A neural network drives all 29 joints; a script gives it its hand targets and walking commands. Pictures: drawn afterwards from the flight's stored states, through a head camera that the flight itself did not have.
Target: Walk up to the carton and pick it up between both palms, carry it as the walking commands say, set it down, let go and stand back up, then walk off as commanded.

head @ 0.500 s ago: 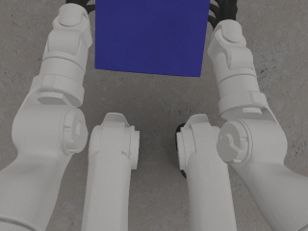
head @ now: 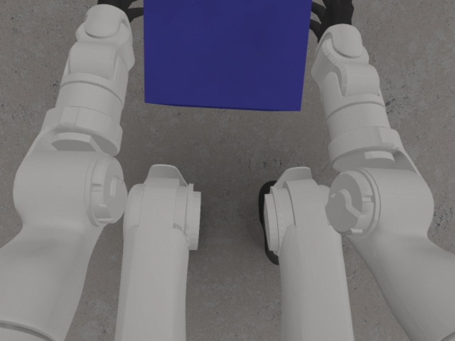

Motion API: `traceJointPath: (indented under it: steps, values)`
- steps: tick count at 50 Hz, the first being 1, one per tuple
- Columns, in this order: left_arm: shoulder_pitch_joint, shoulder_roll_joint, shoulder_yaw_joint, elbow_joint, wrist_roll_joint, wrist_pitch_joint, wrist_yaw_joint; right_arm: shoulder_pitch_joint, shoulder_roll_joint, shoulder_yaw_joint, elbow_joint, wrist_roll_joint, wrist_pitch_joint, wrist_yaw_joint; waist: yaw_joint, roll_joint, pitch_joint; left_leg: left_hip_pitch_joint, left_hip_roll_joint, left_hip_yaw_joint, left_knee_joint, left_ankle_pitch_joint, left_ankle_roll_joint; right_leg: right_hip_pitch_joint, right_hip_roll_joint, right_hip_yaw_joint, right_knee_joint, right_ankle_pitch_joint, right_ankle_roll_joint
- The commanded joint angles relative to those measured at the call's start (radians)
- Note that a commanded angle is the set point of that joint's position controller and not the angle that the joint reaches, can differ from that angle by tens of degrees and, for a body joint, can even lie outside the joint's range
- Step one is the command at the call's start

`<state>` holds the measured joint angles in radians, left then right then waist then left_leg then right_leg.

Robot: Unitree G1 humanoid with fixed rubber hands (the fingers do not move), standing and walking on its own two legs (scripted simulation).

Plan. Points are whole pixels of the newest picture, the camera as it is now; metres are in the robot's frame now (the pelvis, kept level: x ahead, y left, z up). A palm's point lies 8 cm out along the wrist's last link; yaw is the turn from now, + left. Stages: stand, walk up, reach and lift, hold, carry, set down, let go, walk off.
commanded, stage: set down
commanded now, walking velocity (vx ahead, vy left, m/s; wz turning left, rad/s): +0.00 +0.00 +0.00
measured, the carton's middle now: (225, 42) +0.51 +0.02 -0.24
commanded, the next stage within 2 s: none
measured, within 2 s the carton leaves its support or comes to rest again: neither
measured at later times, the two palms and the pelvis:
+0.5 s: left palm (106, 12) +0.53 +0.19 -0.18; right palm (339, 31) +0.52 -0.14 -0.17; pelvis -0.01 +0.00 +0.01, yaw +0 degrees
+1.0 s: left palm out of the picture +0.54 +0.21 -0.12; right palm (369, 11) +0.53 -0.15 -0.12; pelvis +0.00 +0.00 +0.02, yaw +0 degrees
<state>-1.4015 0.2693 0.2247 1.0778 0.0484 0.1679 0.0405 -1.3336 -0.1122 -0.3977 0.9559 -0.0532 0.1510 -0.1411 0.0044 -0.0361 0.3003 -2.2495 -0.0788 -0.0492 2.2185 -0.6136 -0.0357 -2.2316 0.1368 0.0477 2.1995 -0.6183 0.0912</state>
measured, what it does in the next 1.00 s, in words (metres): stands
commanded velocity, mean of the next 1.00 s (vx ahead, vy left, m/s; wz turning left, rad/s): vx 0.00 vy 0.00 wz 0.00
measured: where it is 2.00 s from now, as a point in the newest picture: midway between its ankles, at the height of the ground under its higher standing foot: (225, 236)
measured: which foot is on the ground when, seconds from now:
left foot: down 0.00-1.00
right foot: down 0.00-1.00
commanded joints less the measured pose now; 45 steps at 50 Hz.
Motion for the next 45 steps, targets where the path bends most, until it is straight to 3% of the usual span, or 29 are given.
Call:
traceJointPath:
  steps: [1,7,13,16,19,21,25,31,38,45]
  values:
    - [-0.507,-0.822,-0.245,-0.112,-0.059,-0.041,-0.237,-0.558,0.827,0.335,-0.058,0.058,-0.015,0.249,0.021,0.037,-0.973,0.455,-0.037,0.079,-0.176,0.364,0.035,0.382,0.031,-0.124,-0.139,0.330,-0.056]
    - [-0.486,-0.713,-0.210,-0.098,-0.046,-0.052,-0.212,-0.533,0.717,0.297,-0.043,0.054,-0.028,0.226,0.026,0.036,-0.977,0.467,-0.030,0.083,-0.176,0.358,0.030,0.397,0.024,-0.128,-0.140,0.320,-0.049]
    - [-0.441,-0.509,-0.143,-0.080,-0.032,-0.074,-0.156,-0.483,0.525,0.242,-0.037,0.053,-0.054,0.173,0.026,0.032,-1.009,0.500,-0.020,0.089,-0.179,0.360,0.022,0.435,0.013,-0.132,-0.143,0.326,-0.036]
    - [-0.390,-0.293,-0.080,-0.068,-0.018,-0.094,-0.099,-0.411,0.320,0.185,-0.026,0.045,-0.075,0.121,0.025,0.033,-1.029,0.520,-0.011,0.092,-0.186,0.356,0.013,0.462,0.002,-0.132,-0.151,0.329,-0.027]
    - [-0.296,0.078,-0.010,-0.039,-0.030,-0.129,-0.005,-0.288,-0.032,0.116,-0.009,0.053,-0.100,0.029,0.019,0.031,-1.043,0.539,0.008,0.093,-0.203,0.339,0.003,0.492,-0.020,-0.129,-0.169,0.316,-0.016]
    - [-0.275,0.203,-0.019,-0.027,-0.062,-0.142,0.032,-0.266,-0.147,0.122,-0.006,0.087,-0.109,-0.010,0.014,0.047,-1.069,0.559,0.021,0.085,-0.213,0.345,-0.005,0.499,-0.032,-0.119,-0.175,0.322,-0.014]
    - [-0.293,0.224,-0.102,-0.022,-0.161,-0.154,0.038,-0.266,-0.172,0.186,-0.003,0.166,-0.124,-0.022,0.010,0.073,-1.109,0.573,0.035,0.075,-0.207,0.389,-0.005,0.506,-0.045,-0.106,-0.171,0.368,-0.023]
    - [-0.285,0.241,-0.153,0.018,-0.244,-0.157,0.021,-0.262,-0.211,0.221,0.009,0.200,-0.129,-0.015,-0.016,0.063,-1.111,0.523,0.050,0.071,-0.206,0.376,-0.003,0.499,-0.065,-0.102,-0.173,0.373,-0.030]
    - [-0.281,0.271,-0.154,0.022,-0.255,-0.157,0.014,-0.248,-0.234,0.223,0.018,0.211,-0.129,-0.008,-0.019,0.068,-1.130,0.562,0.055,0.062,-0.204,0.367,0.002,0.487,-0.077,-0.109,-0.173,0.351,-0.033]
    - [-0.265,0.298,-0.126,-0.160,-0.239,-0.117,0.034,-0.225,-0.246,0.233,-0.166,0.243,-0.093,-0.033,-0.010,0.090,-1.437,0.772,0.042,0.091,-0.232,0.427,0.003,0.627,-0.064,-0.142,-0.216,0.396,-0.030]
